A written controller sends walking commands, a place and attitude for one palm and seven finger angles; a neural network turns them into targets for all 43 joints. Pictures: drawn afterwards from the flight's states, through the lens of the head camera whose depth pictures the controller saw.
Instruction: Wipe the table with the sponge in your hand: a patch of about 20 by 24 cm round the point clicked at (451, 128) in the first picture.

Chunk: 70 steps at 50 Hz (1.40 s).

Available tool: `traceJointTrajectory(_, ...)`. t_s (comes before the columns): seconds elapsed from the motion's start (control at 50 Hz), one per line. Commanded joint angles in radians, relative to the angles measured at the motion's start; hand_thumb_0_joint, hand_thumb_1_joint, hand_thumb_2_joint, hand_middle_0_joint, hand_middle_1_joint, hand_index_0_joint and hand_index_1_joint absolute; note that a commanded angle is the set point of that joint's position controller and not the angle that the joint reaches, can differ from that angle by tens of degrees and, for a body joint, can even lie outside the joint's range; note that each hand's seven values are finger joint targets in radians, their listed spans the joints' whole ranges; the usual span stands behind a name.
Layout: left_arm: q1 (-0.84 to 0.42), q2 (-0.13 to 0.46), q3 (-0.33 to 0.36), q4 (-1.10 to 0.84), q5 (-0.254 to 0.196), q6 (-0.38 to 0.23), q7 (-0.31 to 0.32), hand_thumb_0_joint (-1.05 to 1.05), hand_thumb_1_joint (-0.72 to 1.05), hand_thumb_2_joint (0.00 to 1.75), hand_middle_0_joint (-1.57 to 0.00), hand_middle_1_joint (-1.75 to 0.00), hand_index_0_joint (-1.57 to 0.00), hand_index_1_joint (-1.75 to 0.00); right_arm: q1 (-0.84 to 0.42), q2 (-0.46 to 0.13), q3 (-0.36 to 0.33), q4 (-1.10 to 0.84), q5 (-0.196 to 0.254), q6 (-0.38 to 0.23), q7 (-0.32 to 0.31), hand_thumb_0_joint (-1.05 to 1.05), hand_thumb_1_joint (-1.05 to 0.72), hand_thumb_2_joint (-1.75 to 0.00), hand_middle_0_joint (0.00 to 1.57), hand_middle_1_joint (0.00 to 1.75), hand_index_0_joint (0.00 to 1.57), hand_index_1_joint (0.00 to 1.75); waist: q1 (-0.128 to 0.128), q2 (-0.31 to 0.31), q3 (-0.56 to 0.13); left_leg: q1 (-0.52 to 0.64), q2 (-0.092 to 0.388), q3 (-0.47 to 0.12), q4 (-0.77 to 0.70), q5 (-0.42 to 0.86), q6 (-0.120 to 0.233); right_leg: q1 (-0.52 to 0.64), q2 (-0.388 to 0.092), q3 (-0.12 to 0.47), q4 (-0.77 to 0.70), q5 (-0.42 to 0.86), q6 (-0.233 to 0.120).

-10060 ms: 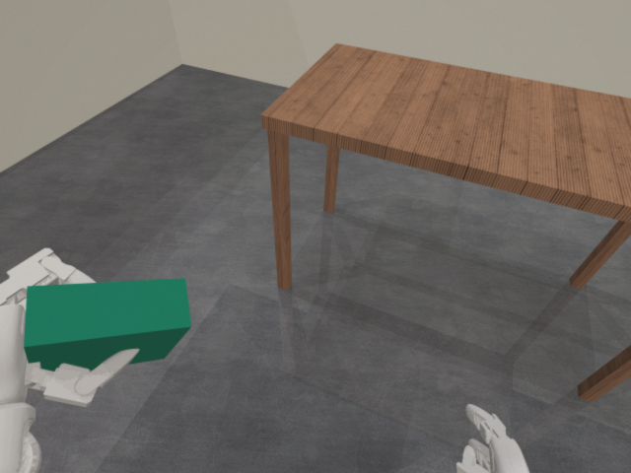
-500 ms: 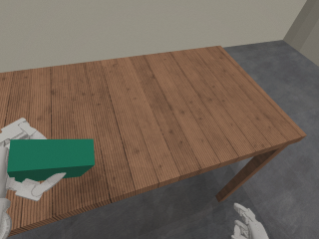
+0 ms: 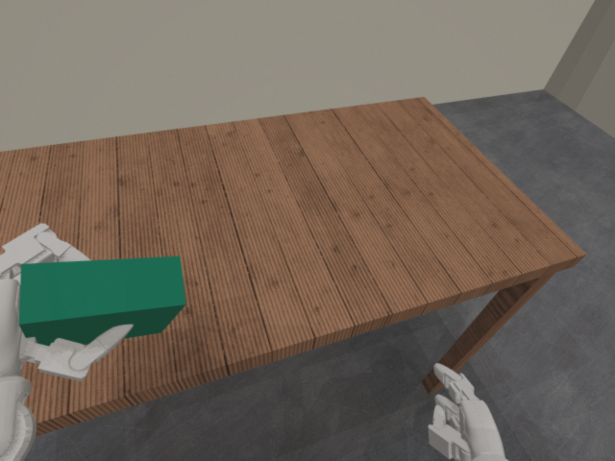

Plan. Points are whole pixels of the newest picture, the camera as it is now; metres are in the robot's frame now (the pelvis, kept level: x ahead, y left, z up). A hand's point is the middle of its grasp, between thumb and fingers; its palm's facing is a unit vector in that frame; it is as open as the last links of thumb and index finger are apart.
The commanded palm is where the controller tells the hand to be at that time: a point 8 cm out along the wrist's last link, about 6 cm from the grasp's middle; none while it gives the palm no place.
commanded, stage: come to a stop and stand still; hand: left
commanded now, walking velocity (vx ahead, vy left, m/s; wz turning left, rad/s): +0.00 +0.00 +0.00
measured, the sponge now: (128, 302) +0.23 +0.21 +0.13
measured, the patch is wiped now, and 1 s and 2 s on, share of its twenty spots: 0.00 0.00 0.00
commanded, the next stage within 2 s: look again from close up in 0.06 s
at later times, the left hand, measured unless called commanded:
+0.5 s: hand (101, 306) +0.22 +0.22 +0.15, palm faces +0.36 -0.86 -0.36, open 9.0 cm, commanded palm +0.16 +0.26 +0.18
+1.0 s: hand (86, 275) +0.25 +0.25 +0.16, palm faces +0.42 -0.84 -0.36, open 9.0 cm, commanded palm +0.18 +0.27 +0.18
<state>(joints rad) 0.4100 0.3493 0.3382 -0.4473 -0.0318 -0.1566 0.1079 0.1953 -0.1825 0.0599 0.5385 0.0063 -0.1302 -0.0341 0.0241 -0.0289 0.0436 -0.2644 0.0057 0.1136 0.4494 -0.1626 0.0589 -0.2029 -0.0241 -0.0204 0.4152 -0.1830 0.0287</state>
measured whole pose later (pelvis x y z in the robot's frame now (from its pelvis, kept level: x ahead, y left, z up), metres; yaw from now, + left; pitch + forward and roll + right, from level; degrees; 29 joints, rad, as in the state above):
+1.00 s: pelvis +0.03 -0.01 +0.00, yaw +0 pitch -1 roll -1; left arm 0.37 0.37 0.37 -0.43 -0.03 -0.22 0.10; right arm 0.22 -0.18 0.03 0.61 0.01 -0.17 -0.03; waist 0.04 -0.04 0.06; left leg -0.26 0.02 0.11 0.47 -0.21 0.05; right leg -0.19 -0.01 -0.03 0.43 -0.23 0.02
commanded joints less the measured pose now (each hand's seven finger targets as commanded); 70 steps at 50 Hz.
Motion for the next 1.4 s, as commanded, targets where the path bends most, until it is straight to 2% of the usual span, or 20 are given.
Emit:
traceJointTrajectory(0.0,-0.096,0.17,0.1,-0.238,-0.012,-0.074,0.018,0.0,0.1,1.3,-1.2,-1.6,-1.2,-1.6,-0.085,-0.146,-0.067,-0.157,0.004,-0.062,-0.015,0.0,-0.9,-0.9,0.2,0.3,0.2,0.3,-0.023,0.107,-0.123,0.067,0.125,-0.172,-0.14,-0.183,-0.053,-0.026,-0.047,0.068,-0.078,-0.034,-0.054)
traceJointTrajectory(0.02,-0.102,0.209,0.131,-0.248,-0.006,-0.072,0.026,0.0,0.1,1.3,-1.2,-1.6,-1.2,-1.6,-0.102,-0.154,-0.068,-0.154,0.006,-0.061,-0.016,0.0,-0.9,-0.9,0.2,0.3,0.2,0.3,-0.016,0.134,-0.126,0.083,0.128,-0.181,-0.15,-0.192,-0.059,-0.038,-0.046,0.067,-0.069,-0.055,-0.054)
traceJointTrajectory(0.04,-0.086,0.162,0.096,-0.23,-0.009,-0.077,0.022,0.0,0.1,1.3,-1.2,-1.6,-1.2,-1.6,-0.091,-0.147,-0.064,-0.148,-0.002,-0.057,-0.016,0.0,-0.9,-0.9,0.2,0.3,0.2,0.3,-0.017,0.113,-0.123,0.064,0.13,-0.177,-0.15,-0.205,-0.051,-0.03,-0.041,0.054,-0.076,-0.044,-0.052)
traceJointTrajectory(0.12,-0.07,0.195,0.125,-0.209,-0.009,-0.07,0.025,0.0,0.1,1.3,-1.2,-1.6,-1.2,-1.6,-0.096,-0.156,-0.072,-0.148,0.011,-0.061,-0.02,0.0,-0.9,-0.9,0.2,0.3,0.2,0.3,-0.019,0.102,-0.116,0.083,0.125,-0.176,-0.138,-0.17,-0.055,-0.046,-0.05,0.072,-0.087,-0.052,-0.054)
traceJointTrajectory(0.14,-0.058,0.15,0.086,-0.191,-0.014,-0.074,0.018,0.0,0.1,1.3,-1.2,-1.6,-1.2,-1.6,-0.084,-0.152,-0.068,-0.146,0.003,-0.058,-0.019,0.0,-0.9,-0.9,0.2,0.3,0.2,0.3,-0.021,0.075,-0.108,0.068,0.126,-0.17,-0.135,-0.186,-0.047,-0.048,-0.046,0.064,-0.099,-0.052,-0.051)
traceJointTrajectory(0.3,-0.06,0.18,0.104,-0.198,-0.016,-0.07,0.021,0.0,0.1,1.3,-1.2,-1.6,-1.2,-1.6,-0.078,-0.154,-0.076,-0.146,0.011,-0.064,-0.025,0.0,-0.9,-0.9,0.2,0.3,0.2,0.3,-0.024,0.064,-0.107,0.072,0.115,-0.165,-0.111,-0.172,-0.041,-0.053,-0.055,0.095,-0.121,-0.069,-0.058)
traceJointTrajectory(0.52,-0.07,0.19,0.107,-0.212,-0.018,-0.059,0.024,0.0,0.1,1.3,-1.2,-1.6,-1.2,-1.6,-0.098,-0.157,-0.074,-0.137,0.013,-0.062,-0.027,0.0,-0.9,-0.9,0.2,0.3,0.2,0.3,-0.021,0.107,-0.116,0.116,0.122,-0.167,-0.115,-0.112,-0.044,-0.048,-0.054,0.089,-0.102,-0.023,-0.057)
traceJointTrajectory(0.54,-1.057,0.976,0.665,-0.407,0.138,-0.165,0.017,0.0,0.1,1.3,-1.2,-1.6,-1.2,-1.6,0.007,-0.172,-0.089,-0.099,-0.055,-0.082,-0.02,0.0,-0.9,-0.9,0.2,0.3,0.2,0.3,0.021,-0.096,0.085,-0.146,0.122,-0.094,0.036,-0.1,-0.023,-0.155,-0.096,0.126,-0.17,0.044,-0.029)
traceJointTrajectory(0.56,-0.467,0.339,0.261,0.181,0.03,-0.123,-0.028,0.0,0.1,1.3,-1.2,-1.6,-1.2,-1.6,-0.038,-0.061,-0.056,-0.033,-0.009,-0.066,-0.022,0.0,-0.9,-0.9,0.2,0.3,0.2,0.3,-0.013,-0.097,-0.121,0.073,0.037,-0.122,0.019,-0.023,-0.026,-0.163,-0.103,0.156,-0.114,-0.034,-0.092)
traceJointTrajectory(0.58,-0.209,0.202,0.158,0.185,-0.002,-0.118,-0.043,0.0,0.1,1.3,-1.2,-1.6,-1.2,-1.6,-0.025,-0.134,-0.107,-0.103,0.005,-0.082,-0.015,0.0,-0.9,-0.9,0.2,0.3,0.2,0.3,0.036,0.054,-0.103,0.131,0.052,-0.076,-0.001,-0.038,-0.048,-0.148,-0.074,0.223,-0.148,-0.034,-0.077)
traceJointTrajectory(0.62,-0.098,0.093,0.037,-0.074,-0.039,-0.147,-0.046,0.0,0.1,1.3,-1.2,-1.6,-1.2,-1.6,-0.054,-0.126,-0.1,-0.116,0.02,-0.091,0.017,0.0,-0.9,-0.9,0.2,0.3,0.2,0.3,0.018,0.227,-0.166,0.138,0.081,-0.096,-0.097,-0.094,-0.031,-0.032,-0.045,0.12,-0.039,-0.068,-0.065)
traceJointTrajectory(0.68,-0.051,0.162,0.068,-0.175,-0.018,-0.144,-0.019,0.0,0.1,1.3,-1.2,-1.6,-1.2,-1.6,-0.061,-0.14,-0.095,-0.132,0.018,-0.094,0.032,0.0,-0.9,-0.9,0.2,0.3,0.2,0.3,0.029,0.115,-0.126,-0.039,0.121,-0.155,-0.179,-0.302,-0.014,0.047,-0.008,0.067,0.016,-0.11,-0.036)
traceJointTrajectory(0.74,-0.063,0.215,0.139,-0.173,-0.012,-0.14,0.0,0.0,0.1,1.3,-1.2,-1.6,-1.2,-1.6,-0.061,-0.137,-0.089,-0.131,0.017,-0.093,0.016,0.0,-0.9,-0.9,0.2,0.3,0.2,0.3,0.017,-0.019,-0.102,-0.052,0.104,-0.154,-0.158,-0.33,-0.017,0.018,-0.006,0.057,-0.03,-0.146,-0.032)
traceJointTrajectory(0.78,-0.11,0.234,0.166,-0.184,-0.016,-0.147,0.002,0.0,0.1,1.3,-1.2,-1.6,-1.2,-1.6,-0.058,-0.137,-0.09,-0.128,0.013,-0.097,0.005,0.0,-0.9,-0.9,0.2,0.3,0.2,0.3,0.006,-0.016,-0.09,-0.014,0.082,-0.142,-0.12,-0.273,-0.024,-0.024,-0.014,0.086,-0.071,-0.142,-0.04)
traceJointTrajectory(0.82,-0.171,0.262,0.189,-0.228,-0.011,-0.151,0.007,0.0,0.1,1.3,-1.2,-1.6,-1.2,-1.6,-0.081,-0.133,-0.085,-0.116,0.011,-0.101,-0.004,0.0,-0.9,-0.9,0.2,0.3,0.2,0.3,0.0,0.059,-0.098,0.048,0.077,-0.133,-0.108,-0.208,-0.031,-0.052,-0.017,0.094,-0.075,-0.101,-0.047)
traceJointTrajectory(0.88,-0.184,0.213,0.144,-0.23,-0.012,-0.154,0.006,0.0,0.1,1.3,-1.2,-1.6,-1.2,-1.6,-0.063,-0.133,-0.088,-0.107,0.004,-0.11,-0.007,0.0,-0.9,-0.9,0.2,0.3,0.2,0.3,0.0,0.117,-0.143,0.076,0.08,-0.138,-0.094,-0.099,-0.027,0.011,-0.021,0.081,-0.046,0.024,-0.05)
traceJointTrajectory(1.06,-0.044,0.176,0.119,-0.247,-0.013,-0.12,0.008,0.0,0.1,1.3,-1.2,-1.6,-1.2,-1.6,-0.07,-0.136,-0.09,-0.113,0.005,-0.085,0.008,0.0,-0.9,-0.9,0.2,0.3,0.2,0.3,-0.002,0.108,-0.186,0.126,0.103,-0.13,-0.054,0.257,-0.051,0.065,-0.018,0.033,-0.007,0.212,-0.041)
traceJointTrajectory(1.22,-0.03,0.212,0.165,-0.282,-0.022,-0.103,0.016,0.0,0.1,1.3,-1.2,-1.6,-1.2,-1.6,-0.091,-0.131,-0.085,-0.136,0.011,-0.05,-0.01,0.0,-0.9,-0.9,0.2,0.3,0.2,0.3,-0.006,0.115,-0.191,0.134,0.103,-0.119,-0.056,0.242,-0.057,0.074,-0.022,0.03,-0.02,0.226,-0.039)
traceJointTrajectory(1.24,-0.027,0.169,0.123,-0.254,-0.027,-0.104,0.01,0.0,0.1,1.3,-1.2,-1.6,-1.2,-1.6,-0.076,-0.136,-0.084,-0.131,0.004,-0.045,-0.009,0.0,-0.9,-0.9,0.2,0.3,0.2,0.3,-0.009,0.11,-0.181,0.121,0.103,-0.116,-0.063,0.22,-0.052,0.071,-0.02,0.027,-0.028,0.218,-0.039)
traceJointTrajectory(1.38,-0.087,0.163,0.095,-0.252,-0.018,-0.093,0.019,0.0,0.1,1.3,-1.2,-1.6,-1.2,-1.6,-0.078,-0.142,-0.091,-0.131,0.007,-0.048,-0.015,0.0,-0.9,-0.9,0.2,0.3,0.2,0.3,-0.012,0.098,-0.148,0.095,0.095,-0.131,-0.089,0.05,-0.047,0.064,-0.029,0.057,-0.061,0.159,-0.044)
